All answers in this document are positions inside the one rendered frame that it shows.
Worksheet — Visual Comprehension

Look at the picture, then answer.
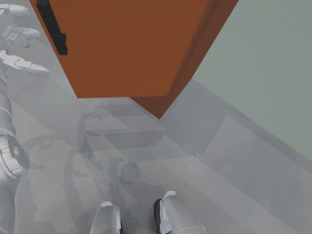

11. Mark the handle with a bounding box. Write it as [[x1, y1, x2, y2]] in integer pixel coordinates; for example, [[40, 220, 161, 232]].
[[36, 0, 68, 56]]

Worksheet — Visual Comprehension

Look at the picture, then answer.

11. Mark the left robot upper arm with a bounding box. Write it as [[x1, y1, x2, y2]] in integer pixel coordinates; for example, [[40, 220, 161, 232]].
[[0, 134, 30, 234]]

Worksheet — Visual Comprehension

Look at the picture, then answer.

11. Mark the right robot shin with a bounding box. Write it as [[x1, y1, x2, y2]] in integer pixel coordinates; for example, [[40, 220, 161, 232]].
[[160, 190, 176, 234]]

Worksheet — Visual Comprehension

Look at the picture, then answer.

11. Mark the left robot thigh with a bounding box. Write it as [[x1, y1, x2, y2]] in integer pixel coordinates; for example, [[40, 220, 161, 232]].
[[90, 205, 121, 234]]

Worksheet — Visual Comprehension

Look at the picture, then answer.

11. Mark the robot left hand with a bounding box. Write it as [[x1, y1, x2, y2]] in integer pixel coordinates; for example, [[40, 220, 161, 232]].
[[0, 4, 51, 78]]

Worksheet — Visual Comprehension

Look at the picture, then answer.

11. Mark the left robot forearm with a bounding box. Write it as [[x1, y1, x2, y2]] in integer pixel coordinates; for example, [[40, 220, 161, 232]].
[[0, 66, 17, 139]]

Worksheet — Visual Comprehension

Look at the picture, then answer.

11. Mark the cupboard door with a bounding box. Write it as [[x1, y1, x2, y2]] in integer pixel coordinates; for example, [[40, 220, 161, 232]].
[[29, 0, 209, 98]]

